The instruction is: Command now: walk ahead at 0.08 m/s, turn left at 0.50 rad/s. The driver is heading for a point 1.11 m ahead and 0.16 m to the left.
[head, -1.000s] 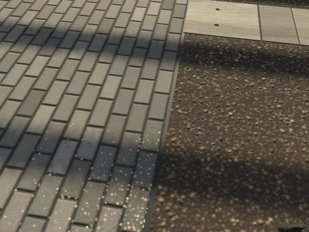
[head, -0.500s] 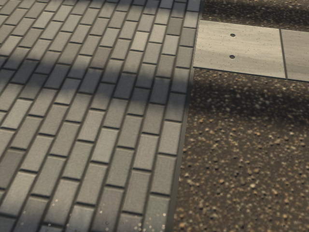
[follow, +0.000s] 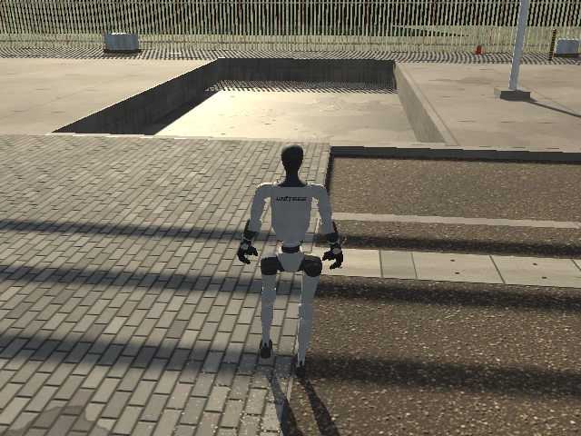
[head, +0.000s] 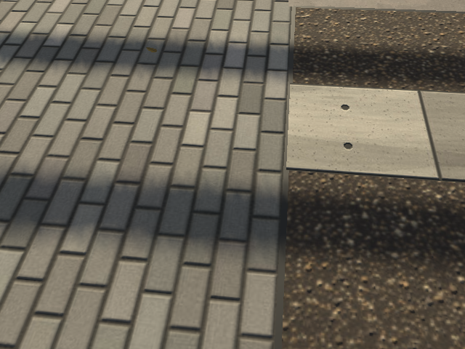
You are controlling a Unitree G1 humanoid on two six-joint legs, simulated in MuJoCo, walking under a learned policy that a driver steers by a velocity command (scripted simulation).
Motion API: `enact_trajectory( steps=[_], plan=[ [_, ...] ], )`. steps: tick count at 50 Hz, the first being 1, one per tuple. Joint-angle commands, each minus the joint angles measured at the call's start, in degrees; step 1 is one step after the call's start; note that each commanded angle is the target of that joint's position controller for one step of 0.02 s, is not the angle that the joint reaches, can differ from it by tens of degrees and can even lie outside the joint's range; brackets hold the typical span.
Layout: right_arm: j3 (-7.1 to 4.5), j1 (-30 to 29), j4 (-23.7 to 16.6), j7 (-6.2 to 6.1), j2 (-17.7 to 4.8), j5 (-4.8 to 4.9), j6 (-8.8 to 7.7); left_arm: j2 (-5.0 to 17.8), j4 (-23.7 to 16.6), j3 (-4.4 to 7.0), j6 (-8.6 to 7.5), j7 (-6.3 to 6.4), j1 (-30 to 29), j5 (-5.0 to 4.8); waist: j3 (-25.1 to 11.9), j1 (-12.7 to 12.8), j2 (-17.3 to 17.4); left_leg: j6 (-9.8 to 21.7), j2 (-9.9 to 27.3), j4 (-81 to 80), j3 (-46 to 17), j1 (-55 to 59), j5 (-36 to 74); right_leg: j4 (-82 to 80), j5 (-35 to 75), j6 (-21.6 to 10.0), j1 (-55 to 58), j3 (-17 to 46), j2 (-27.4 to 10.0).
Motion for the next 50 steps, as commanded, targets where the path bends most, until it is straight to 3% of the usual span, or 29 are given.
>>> enact_trajectory(
  steps=[1,5,7,8,9,10,11,12,13,14,16,18,21,23,24,26,28,30,32,33,34,35,36,37,40,42,45,48,50],
  plan=[
    [-2.19,-6.0,-7.7,1.4,-6.1,-0.16,-1.06,8.8,-2.1,2.89,1.24,1.02,3.1,-0.28,-3.0,3.4,-7.2,0.9,1.5,1.5,0.5,-8.7,-6.0,-0.4,38.7,-7.5,13.0,9.2,-23.8],
    [-2.47,-2.7,-8.1,2.79,-5.0,0.44,-0.94,9.7,-3.6,3.63,1.95,1.32,0.5,-1.3,-3.6,1.9,-7.1,2.9,-0.7,-4.4,4.5,-3.2,-7.9,3.8,46.5,-5.4,13.6,5.5,-23.5],
    [-3.6,4.5,-6.2,2.62,-6.1,0.35,-1.18,9.9,-4.4,3.84,1.65,1.51,-2.0,-2.18,-6.7,-2.1,-6.4,5.7,-4.9,-14.6,7.1,9.6,-0.5,13.1,51.1,-1.7,9.6,-0.1,-19.4],
    [-4.99,10.0,-5.4,1.76,-9.2,-0.13,-1.39,9.8,-4.6,3.83,0.84,1.42,-2.1,-1.98,-8.8,-5.1,-3.4,9.0,-4.1,-19.9,1.4,21.0,13.6,23.2,44.1,2.3,1.5,-2.9,-15.2],
    [-7.13,12.7,-6.2,0.51,-17.5,-0.93,-1.43,6.7,-7.4,2.96,-0.14,0.48,-2.8,1.08,-11.8,-4.0,12.3,17.5,10.2,-19.3,-20.6,35.0,47.1,41.6,0.6,7.7,-17.4,-5.3,-5.3],
    [-6.45,12.4,-7.4,0.15,-16.3,-3.21,-1.46,6.1,-8.3,2.35,-1.34,-0.65,-4.1,1.44,-20.6,-4.3,15.7,27.5,17.1,-21.1,-35.9,44.8,53.2,54.0,-23.1,9.0,-28.6,6.1,1.4],
    [-6.19,8.3,-8.8,0.04,-14.2,-2.62,-1.25,7.8,-7.4,2.58,-2.03,-1.55,-3.2,-0.2,-19.8,-3.9,7.2,25.4,15.6,-20.6,-30.6,43.9,47.3,56.4,-21.1,8.5,-30.1,10.9,-2.8],
    [-5.95,4.2,-9.7,-0.36,-12.4,-1.09,-0.68,7.7,-7.0,2.6,-2.01,-1.62,-4.5,-0.87,-15.0,-2.6,1.5,22.0,11.7,-20.4,-24.8,39.7,41.1,54.7,-17.0,8.7,-31.1,10.0,-4.2],
    [-5.52,2.7,-9.8,-0.58,-10.5,0.8,0.12,7.1,-6.5,2.68,-1.93,-1.59,-4.2,-0.75,-12.3,-0.9,-3.7,19.1,8.1,-22.5,-21.9,35.2,25.1,48.0,-13.1,8.8,-31.3,9.1,-6.1],
    [-5.21,1.8,-10.0,-0.83,-9.7,1.96,0.62,7.6,-6.8,3.0,-1.9,-1.82,-4.7,-0.71,-10.9,0.0,-3.4,17.7,5.7,-25.7,-21.6,30.9,6.8,40.3,-10.0,8.6,-28.7,8.7,-7.5],
    [-5.15,1.5,-10.6,-1.07,-10.0,0.89,0.98,6.5,-6.2,2.94,-2.15,-3.09,-5.2,-1.84,-6.8,-0.5,1.8,17.6,3.5,-31.3,-22.3,25.6,-15.7,31.0,-6.4,9.3,-25.7,5.0,-6.6],
    [-4.99,3.1,-10.0,-1.51,-10.0,-0.35,0.23,6.0,-5.7,2.89,-3.27,-3.15,-5.9,-2.04,-5.2,-1.7,4.9,17.7,3.5,-32.2,-21.5,23.3,-17.5,23.5,-4.1,9.8,-23.1,4.2,-7.0],
    [-4.63,5.9,-8.1,-1.48,-10.0,-0.43,-0.8,4.9,-5.6,2.27,-5.05,-3.08,-7.5,-1.66,-4.7,-4.0,6.4,16.7,4.6,-31.8,-19.8,23.3,-16.6,15.4,1.5,9.4,-20.3,3.1,-8.2],
    [-4.58,6.6,-8.0,-0.67,-10.9,-0.56,-1.58,5.9,-6.0,2.24,-5.74,-3.11,-8.7,-2.26,-2.9,-5.5,6.8,16.4,6.4,-32.5,-20.1,23.0,-19.0,13.8,3.9,8.2,-20.7,2.5,-9.6],
    [-4.63,8.4,-6.9,1.26,-11.8,-4.11,-1.19,5.2,-5.0,1.51,-3.22,-3.8,-6.7,2.51,-2.5,-5.6,8.1,15.1,3.5,-34.4,-18.1,22.9,-21.2,13.5,1.7,8.3,-19.6,-0.9,-9.3],
    [-4.37,7.9,-6.8,2.38,-10.9,-4.24,-1.35,6.6,-5.8,1.86,-2.0,-4.59,-7.5,1.14,0.1,-5.8,7.4,14.7,5.0,-35.5,-17.1,22.0,-22.6,12.5,0.7,7.2,-18.5,-1.8,-9.7],
    [-4.32,7.0,-6.5,2.17,-11.2,-3.82,-1.84,7.4,-6.4,2.0,-2.02,-5.4,-6.8,0.16,1.8,-4.8,5.8,14.2,7.2,-36.5,-15.9,21.9,-23.1,11.5,-0.3,5.2,-16.7,-1.9,-10.0],
    [-4.33,4.8,-6.3,1.43,-11.6,-3.53,-2.34,7.5,-6.0,2.08,-2.37,-5.84,-3.2,0.0,3.0,-2.0,3.3,13.5,8.8,-36.2,-12.8,21.1,-21.4,9.3,-0.6,2.5,-12.1,-2.6,-9.5],
    [-3.58,2.4,-6.3,0.8,-10.0,-4.05,-2.85,9.2,-1.9,3.12,-2.83,-5.25,9.7,0.22,0.2,4.6,-1.3,11.5,5.5,-22.7,-4.7,16.6,-2.9,6.6,-4.4,-0.2,3.1,-2.7,-6.4],
    [-2.49,-0.1,-8.3,0.63,-7.2,-3.91,-3.3,14.6,1.3,4.81,-3.51,-4.5,21.8,0.7,-4.0,9.7,-12.7,8.6,-0.3,0.2,3.7,7.0,9.4,-0.9,-16.9,-4.0,15.5,13.9,-13.9],
    [-1.81,-1.6,-11.5,0.9,-5.1,-3.54,-4.04,19.8,1.9,6.26,-3.69,-4.5,25.8,0.58,-4.4,8.6,-26.0,5.4,-9.1,14.7,4.9,-13.0,-13.0,-12.5,-31.6,-9.1,25.6,43.7,-23.1],
    [-1.64,-3.9,-11.1,0.65,-6.4,-4.42,-4.21,15.3,0.4,5.16,-3.47,-4.87,20.6,0.18,-1.3,6.7,-15.8,5.8,-6.9,21.8,-1.7,-20.2,-12.7,-13.0,-30.2,-9.5,25.4,47.7,-24.1],
    [-1.66,-5.0,-10.3,1.0,-7.4,-4.71,-4.57,13.8,-0.4,4.97,-3.51,-4.66,18.5,-0.03,-0.7,5.9,-8.4,5.6,-3.7,23.4,-2.3,-20.0,-8.1,-10.2,-23.5,-9.6,22.7,40.6,-23.1],
    [-1.46,-5.0,-9.9,1.38,-7.6,-4.87,-4.92,13.2,-0.1,4.87,-3.51,-4.3,19.1,-0.14,-1.4,5.2,-5.1,5.2,-2.1,22.1,-2.0,-17.4,-6.5,-10.5,-19.4,-9.2,19.8,35.9,-21.1],
    [-0.58,-5.9,-9.9,2.35,-6.5,-5.68,-3.33,10.3,1.0,3.78,-4.14,-3.16,19.1,-1.08,2.5,2.5,-7.0,2.6,-0.5,15.6,-0.5,-13.1,-5.1,-14.0,-10.1,-8.1,11.4,29.0,-15.9],
    [-0.04,-9.3,-10.8,2.62,-6.3,-5.32,-2.29,10.9,1.7,4.0,-4.5,-2.94,20.3,-1.28,4.4,2.7,-6.8,1.4,-1.1,11.7,1.7,-13.7,-4.0,-15.4,-2.5,-8.9,8.7,26.9,-14.4],
    [1.24,-17.3,-12.9,3.0,-4.8,-4.42,-2.41,11.4,2.8,4.37,-4.46,-2.7,21.1,-1.33,5.7,4.3,-7.1,0.3,-3.3,0.0,4.2,-8.6,2.4,-15.1,11.4,-8.3,4.1,23.3,-11.3],
    [2.01,-21.4,-13.7,3.19,-3.7,-3.81,-2.93,10.7,5.5,4.0,-5.01,-2.33,23.9,-2.06,4.7,6.3,-8.5,2.6,-4.5,-9.8,6.6,0.1,11.5,-16.5,27.3,-6.6,5.2,21.7,-13.1],
    [1.52,-19.0,-12.6,2.55,-5.0,-3.68,-3.03,11.9,6.4,3.94,-5.54,-2.19,22.7,-2.12,2.6,4.4,-8.1,5.2,-6.5,-13.7,7.6,8.1,11.5,-13.1,43.8,-4.4,8.1,18.8,-13.7]
  ],
)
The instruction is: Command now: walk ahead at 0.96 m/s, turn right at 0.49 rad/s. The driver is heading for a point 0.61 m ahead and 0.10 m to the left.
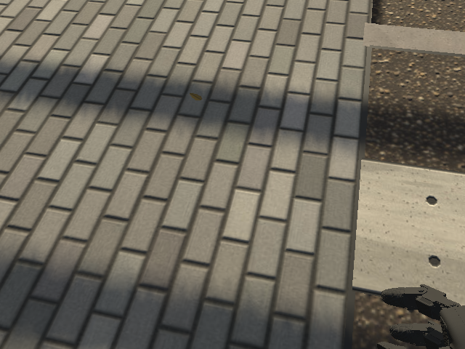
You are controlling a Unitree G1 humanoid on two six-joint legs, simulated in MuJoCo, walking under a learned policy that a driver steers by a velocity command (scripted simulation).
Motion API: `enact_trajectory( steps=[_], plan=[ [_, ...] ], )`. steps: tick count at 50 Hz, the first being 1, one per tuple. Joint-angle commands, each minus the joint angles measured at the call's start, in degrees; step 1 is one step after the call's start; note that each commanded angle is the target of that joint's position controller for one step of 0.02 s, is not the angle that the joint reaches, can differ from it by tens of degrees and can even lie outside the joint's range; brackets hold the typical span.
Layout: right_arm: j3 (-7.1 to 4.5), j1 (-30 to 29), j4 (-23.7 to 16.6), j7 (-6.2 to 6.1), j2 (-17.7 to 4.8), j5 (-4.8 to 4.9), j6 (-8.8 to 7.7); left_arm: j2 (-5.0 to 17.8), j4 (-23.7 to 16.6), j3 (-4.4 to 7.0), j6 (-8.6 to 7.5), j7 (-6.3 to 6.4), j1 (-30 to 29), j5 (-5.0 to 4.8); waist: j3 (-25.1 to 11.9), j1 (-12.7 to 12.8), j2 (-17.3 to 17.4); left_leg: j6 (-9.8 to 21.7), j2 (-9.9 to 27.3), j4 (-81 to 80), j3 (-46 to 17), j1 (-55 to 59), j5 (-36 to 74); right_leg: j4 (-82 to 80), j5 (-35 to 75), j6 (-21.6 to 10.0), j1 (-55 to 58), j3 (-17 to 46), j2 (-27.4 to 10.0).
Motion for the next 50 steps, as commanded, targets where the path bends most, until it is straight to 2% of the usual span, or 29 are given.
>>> enact_trajectory(
  steps=[1,3,4,5,6,7,8,10,13,16,20,22,23,24,25,26,27,28,29,31,34,37,41,42,43,44,46,48,50],
  plan=[
    [-1.97,-2.1,-3.5,-1.14,-6.3,0.27,-1.17,11.6,-1.8,2.36,-1.7,0.58,-2.0,-0.14,-0.7,-4.7,-6.4,3.2,-6.1,-3.8,5.2,21.2,0.4,6.3,62.7,-2.1,-9.7,2.8,-11.6],
    [-4.29,18.8,2.5,-3.29,-10.5,1.06,-1.05,13.9,-1.8,2.79,-1.77,0.68,-5.6,1.19,-10.5,-16.1,-6.5,5.4,-4.9,-3.5,3.4,43.3,-6.0,29.7,66.9,0.1,-14.5,0.3,-10.3],
    [-5.84,31.0,5.2,-4.65,-13.9,-0.07,-1.07,10.1,-2.9,1.93,-2.16,0.89,-7.4,2.07,-16.7,-20.9,-2.0,7.0,4.8,-2.1,-7.1,56.0,-23.8,48.5,51.2,0.1,-23.9,-2.2,-7.2],
    [-6.93,30.3,6.2,-4.29,-18.4,-2.09,-1.22,1.2,-4.9,-0.15,-2.01,0.51,-0.6,-0.3,-22.3,-13.6,16.6,14.4,21.1,-12.0,-40.6,66.1,-42.6,69.8,-1.8,2.2,-41.5,-6.2,2.0],
    [-6.66,27.4,6.5,-3.35,-14.4,0.19,-0.85,6.0,-4.9,-0.15,-2.04,0.38,-4.7,1.15,-18.0,-14.7,12.7,16.3,19.0,-19.7,-53.4,61.3,-43.7,72.4,-1.7,0.9,-48.0,-5.8,0.7],
    [-6.11,22.6,7.2,-2.94,-10.8,0.59,-1.13,7.0,-6.0,0.16,-1.85,0.04,-11.2,1.67,-7.8,-13.0,6.6,16.7,16.8,-19.4,-43.2,53.1,-38.4,71.3,3.5,0.9,-50.9,-5.7,-2.9],
    [-5.74,21.9,8.3,-2.47,-8.3,0.73,-1.39,6.9,-7.3,-0.25,-1.92,-0.42,-16.0,2.65,-3.8,-12.6,0.5,16.8,14.3,-19.5,-36.4,46.0,-30.1,68.8,4.7,1.1,-50.0,-6.6,-4.4],
    [-4.65,23.1,11.4,-2.46,-5.1,0.77,-1.79,4.7,-10.0,-1.02,-1.46,-1.1,-19.4,4.09,1.0,-8.9,1.7,16.1,9.6,-21.2,-29.2,36.4,-20.5,63.7,2.7,2.6,-48.7,-8.0,-6.9],
    [-4.87,24.8,13.7,-2.77,-5.8,2.11,-2.69,3.0,-14.1,-2.38,-0.58,-1.65,-24.1,5.04,4.8,-6.1,4.0,17.1,8.3,-25.6,-26.0,30.5,-16.2,53.1,-1.3,6.0,-51.0,-9.0,-10.4],
    [-6.17,19.9,12.0,-2.8,-8.6,1.87,-2.93,2.7,-17.8,-4.04,-1.01,-3.3,-31.8,3.43,6.9,-5.4,3.5,14.4,2.9,-31.1,-17.2,14.5,-12.3,31.7,13.3,8.3,-33.9,-13.4,-9.2],
    [-7.48,23.8,13.0,-1.45,-12.4,3.24,-3.21,6.1,-16.4,-2.69,-0.82,-2.32,-31.1,2.52,3.2,-6.3,1.3,11.5,5.0,-27.7,-17.0,19.9,5.6,24.9,21.5,8.0,-19.5,-15.4,-6.1],
    [-7.84,26.2,14.6,-1.49,-14.0,2.8,-2.7,8.8,-12.8,-0.97,-1.14,-0.46,-20.6,3.64,-4.2,-1.6,-1.6,8.5,1.3,-6.3,-12.4,26.2,23.9,21.6,14.9,6.7,-9.4,-17.7,-3.1],
    [-7.5,26.7,15.0,-1.58,-12.4,2.92,-2.78,10.6,-11.6,-0.07,-1.75,0.75,-13.0,4.8,-8.3,1.7,-0.7,6.6,-1.2,9.0,-11.2,20.6,20.0,22.1,14.4,5.4,0.4,-14.4,-8.2],
    [-5.54,27.4,13.4,-2.24,-4.0,2.59,-2.94,15.0,-11.0,0.89,-2.06,1.86,-3.5,6.26,-15.7,2.7,-10.2,5.0,-4.7,29.9,-7.6,12.9,-15.0,21.0,11.3,3.1,9.5,3.8,-25.8],
    [-5.09,35.1,11.7,-2.92,-2.3,4.84,-2.38,18.9,-11.1,1.88,-1.32,1.54,-5.2,5.48,-22.6,-2.2,-21.1,3.7,-9.5,44.2,-5.5,4.2,-28.3,11.3,21.7,-4.4,11.9,31.5,-36.1],
    [-5.57,31.4,13.2,-3.75,-5.5,3.04,-1.26,13.4,-11.5,1.29,-1.14,0.98,-10.9,3.67,-14.2,-4.0,-10.8,3.8,-4.2,46.0,-5.5,-0.1,-24.0,12.7,28.7,-5.3,5.8,24.7,-32.7],
    [-5.32,26.1,13.1,-3.5,-4.9,2.25,-0.82,7.4,-11.6,-0.18,-1.64,0.51,-14.9,2.96,-7.3,-4.0,-6.6,3.5,-2.8,43.2,-4.8,-0.5,-21.4,14.7,40.9,-4.9,-0.9,12.9,-28.7],
    [-4.82,23.2,11.7,-3.81,-2.9,5.61,-1.31,6.2,-11.7,-0.15,-2.37,0.07,-17.1,-0.1,-5.3,-3.7,-10.2,1.4,-0.6,43.8,-6.1,-2.1,-23.2,13.8,49.1,-5.3,-1.8,5.0,-25.0],
    [-5.29,20.1,10.8,-3.72,-4.9,5.73,-1.38,5.0,-10.4,-0.28,-2.58,0.08,-18.3,-0.47,-4.8,-4.7,-8.9,1.2,0.8,39.1,-6.1,-2.1,-22.3,12.6,48.3,-4.8,-4.0,1.3,-22.7],
    [-4.93,17.3,8.9,-3.12,-2.8,4.94,-0.8,4.5,-8.4,-0.22,-3.22,0.41,-18.9,0.33,-2.3,-7.2,-7.1,1.1,1.3,30.6,-5.8,0.5,-22.0,9.9,51.7,-4.2,-8.8,-2.2,-22.1],
    [-3.16,13.5,7.2,-1.72,0.7,3.24,-1.11,7.2,-8.1,0.58,-2.65,1.45,-24.5,-0.44,-1.0,-9.4,-4.9,0.8,0.1,8.4,-1.1,10.8,-10.5,6.1,53.0,-2.7,-19.5,-11.3,-18.2],
    [-3.49,10.9,7.1,0.18,-1.9,2.88,-1.34,9.8,-6.4,1.46,-2.59,1.88,-22.3,-1.51,-4.3,-9.2,-7.0,1.6,-2.7,-2.4,-0.5,23.3,6.8,6.2,45.6,-0.9,-20.8,-14.1,-16.5],
    [-5.59,15.8,9.3,-0.88,-7.6,1.0,-0.62,9.9,-4.1,1.31,-2.21,1.58,-20.1,-1.42,-6.2,-13.8,-2.2,5.7,-3.4,-8.0,-0.7,36.3,15.6,22.0,41.7,3.9,-20.4,-16.5,-12.9],
    [-6.5,16.7,8.5,-1.81,-12.7,0.07,-0.38,8.1,-4.6,0.48,-2.1,1.36,-16.2,0.34,-10.4,-12.7,7.3,9.6,6.3,-4.7,-9.2,45.3,46.0,36.6,22.9,7.2,-26.7,-19.0,-8.3],
    [-4.93,15.5,7.6,-2.11,-10.6,-1.23,-0.05,3.4,-2.5,-1.43,-1.38,0.65,-5.7,0.2,-20.9,-8.7,16.2,21.9,21.1,-3.6,-25.9,56.4,62.2,56.6,-18.3,10.3,-35.6,-14.1,-3.9],
    [-4.12,15.1,7.6,-1.34,-7.0,1.03,0.25,7.5,-1.0,-0.71,-0.44,0.2,-5.6,-0.53,-24.4,-10.2,9.6,22.4,19.3,-5.0,-26.8,54.0,54.4,59.2,-20.4,10.3,-35.3,-7.1,-5.8],
    [-3.77,7.7,7.4,-0.75,-5.7,3.07,0.33,9.0,-2.8,-0.03,1.42,1.17,-13.8,-0.88,-12.4,-8.9,2.8,18.2,14.5,-9.4,-20.9,42.1,35.2,56.5,-16.1,11.1,-39.8,-9.6,-8.7],
    [-3.83,3.7,7.7,-0.98,-6.0,2.03,0.71,8.0,-2.7,0.08,3.47,2.42,-14.6,-0.12,-7.9,-6.1,3.3,15.6,12.0,-13.6,-17.3,28.9,23.9,49.3,-11.2,11.9,-33.4,-10.3,-10.2],
    [-4.19,1.6,8.1,-1.44,-6.3,0.98,1.1,5.6,-1.8,-0.37,4.35,3.14,-13.4,0.22,-7.8,-4.9,5.7,15.0,9.9,-15.9,-14.1,23.5,19.7,41.6,-8.1,12.5,-27.5,-12.1,-9.2]
  ],
)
